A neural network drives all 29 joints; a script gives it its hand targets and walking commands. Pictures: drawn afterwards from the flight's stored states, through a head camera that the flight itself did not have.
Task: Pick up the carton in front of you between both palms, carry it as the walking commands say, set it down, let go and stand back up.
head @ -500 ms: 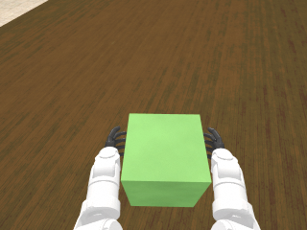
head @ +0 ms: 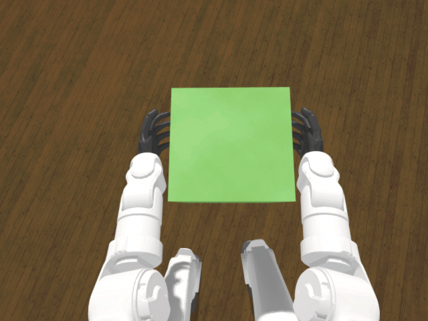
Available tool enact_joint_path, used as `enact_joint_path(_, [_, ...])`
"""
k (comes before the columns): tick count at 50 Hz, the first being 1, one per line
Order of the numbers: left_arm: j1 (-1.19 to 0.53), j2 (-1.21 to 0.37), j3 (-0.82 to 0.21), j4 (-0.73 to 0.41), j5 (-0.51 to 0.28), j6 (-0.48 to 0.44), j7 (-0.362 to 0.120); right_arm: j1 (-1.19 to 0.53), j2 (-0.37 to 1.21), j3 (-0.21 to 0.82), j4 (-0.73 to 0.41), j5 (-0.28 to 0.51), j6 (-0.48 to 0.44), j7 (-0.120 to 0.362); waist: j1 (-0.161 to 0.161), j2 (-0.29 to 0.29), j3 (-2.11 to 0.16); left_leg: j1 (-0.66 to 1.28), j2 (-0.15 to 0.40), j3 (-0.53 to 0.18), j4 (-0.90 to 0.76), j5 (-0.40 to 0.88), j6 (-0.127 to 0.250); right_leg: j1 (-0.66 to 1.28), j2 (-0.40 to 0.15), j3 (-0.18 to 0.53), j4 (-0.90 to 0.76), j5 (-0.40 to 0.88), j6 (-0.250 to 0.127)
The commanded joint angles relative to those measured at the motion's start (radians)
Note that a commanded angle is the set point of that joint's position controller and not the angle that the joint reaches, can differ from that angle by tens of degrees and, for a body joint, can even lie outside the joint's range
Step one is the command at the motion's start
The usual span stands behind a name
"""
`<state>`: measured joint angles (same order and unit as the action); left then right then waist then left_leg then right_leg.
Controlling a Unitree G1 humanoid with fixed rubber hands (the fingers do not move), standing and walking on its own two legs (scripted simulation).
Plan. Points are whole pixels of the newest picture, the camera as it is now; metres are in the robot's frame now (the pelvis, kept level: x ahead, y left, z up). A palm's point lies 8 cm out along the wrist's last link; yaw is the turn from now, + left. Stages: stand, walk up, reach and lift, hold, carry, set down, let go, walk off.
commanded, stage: set down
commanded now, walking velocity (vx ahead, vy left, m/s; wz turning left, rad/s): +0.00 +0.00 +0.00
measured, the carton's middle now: (228, 156) +0.43 -0.03 -0.15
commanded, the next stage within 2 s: none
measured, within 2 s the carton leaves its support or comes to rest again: rests again in 1.54 s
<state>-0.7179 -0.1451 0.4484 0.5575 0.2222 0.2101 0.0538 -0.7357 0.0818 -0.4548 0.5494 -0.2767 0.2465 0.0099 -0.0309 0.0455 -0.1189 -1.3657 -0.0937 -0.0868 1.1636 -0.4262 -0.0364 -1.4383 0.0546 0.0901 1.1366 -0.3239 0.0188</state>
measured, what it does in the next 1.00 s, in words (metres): lowers itself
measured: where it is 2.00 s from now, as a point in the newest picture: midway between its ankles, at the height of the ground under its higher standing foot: (222, 287)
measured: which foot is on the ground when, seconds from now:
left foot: down 0.00-1.00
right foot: down 0.00-1.00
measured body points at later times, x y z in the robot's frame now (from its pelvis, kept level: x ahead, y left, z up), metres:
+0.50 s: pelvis -0.03 +0.00 -0.13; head +0.26 -0.03 +0.21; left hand +0.48 +0.10 -0.24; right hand +0.45 -0.20 -0.25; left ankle +0.05 +0.13 -0.62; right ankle +0.09 -0.12 -0.62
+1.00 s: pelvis -0.04 +0.01 -0.24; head +0.32 -0.02 +0.03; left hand +0.51 +0.08 -0.40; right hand +0.47 -0.22 -0.40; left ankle +0.05 +0.13 -0.62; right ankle +0.09 -0.12 -0.62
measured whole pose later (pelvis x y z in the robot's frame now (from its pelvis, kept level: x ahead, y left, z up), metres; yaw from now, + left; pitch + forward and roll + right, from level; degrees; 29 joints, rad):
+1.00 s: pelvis -0.04 +0.01 -0.24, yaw +3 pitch +45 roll +2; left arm -1.34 0.11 0.29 0.87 0.07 0.22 0.16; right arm -1.26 -0.17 -0.45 0.77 -0.13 0.26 -0.06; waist -0.11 0.06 0.15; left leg -2.21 -0.20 -0.06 2.02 -0.60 -0.08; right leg -2.28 0.10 0.10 1.97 -0.47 0.08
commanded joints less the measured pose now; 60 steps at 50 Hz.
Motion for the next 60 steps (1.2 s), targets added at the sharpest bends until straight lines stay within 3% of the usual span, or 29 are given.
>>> enact_joint_path(1, [-0.614,-0.853,-0.518,0.100,-0.060,0.022,-0.251,-0.535,0.903,0.527,0.102,0.080,0.024,0.213,-0.022,-0.061,-0.796,0.037,-0.085,0.104,-0.033,0.070,0.011,0.569,0.073,-0.075,0.010,0.176,0.015])
enact_joint_path(7, [-0.704,-0.839,-0.495,0.142,-0.080,0.020,-0.247,-0.645,0.893,0.530,0.107,0.109,0.021,0.184,-0.023,-0.075,-0.918,-0.106,-0.106,0.120,0.098,0.078,0.009,0.494,0.079,-0.080,0.135,0.211,0.027])
enact_joint_path(17, [-0.848,-0.823,-0.547,0.143,-0.153,0.015,-0.201,-0.790,0.849,0.567,0.077,0.183,0.015,0.155,-0.057,-0.067,-1.077,-0.210,-0.125,0.141,0.282,0.091,-0.003,0.373,0.090,-0.113,0.313,0.234,0.038])
enact_joint_path(39, [-1.131,-0.687,-0.501,0.228,-0.179,-0.010,-0.093,-1.037,0.639,0.437,0.154,0.212,-0.003,0.193,-0.128,0.013,-1.019,-0.289,-0.127,0.153,0.575,0.092,-0.010,-0.037,0.067,-0.179,0.619,0.184,0.044])
enact_joint_path(51, [-1.275,-0.592,-0.565,0.243,-0.273,-0.024,-0.096,-1.197,0.564,0.473,0.153,0.295,-0.020,0.192,-0.158,0.012,-1.001,-0.345,-0.114,0.168,0.745,0.080,0.001,-0.066,0.047,-0.186,0.767,0.193,0.045])
enact_joint_path(55, [-1.289,-0.634,-0.603,0.226,-0.295,-0.034,-0.104,-1.223,0.566,0.484,0.119,0.332,-0.033,0.199,-0.170,0.081,-0.977,-0.374,-0.113,0.175,0.787,0.142,0.001,-0.072,0.048,-0.170,0.799,0.276,0.031])
enact_joint_path(60, [-1.250,-0.659,-0.628,0.248,-0.306,-0.045,-0.111,-1.141,0.576,0.458,0.177,0.332,-0.035,0.205,-0.185,0.105,-0.948,-0.401,-0.112,0.171,0.808,0.187,-0.004,-0.083,0.049,-0.162,0.826,0.334,0.026])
